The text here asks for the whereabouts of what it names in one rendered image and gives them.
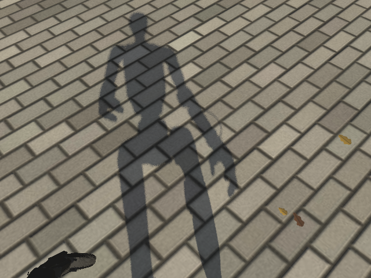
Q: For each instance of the left robot hand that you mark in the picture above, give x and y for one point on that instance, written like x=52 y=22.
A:
x=61 y=264

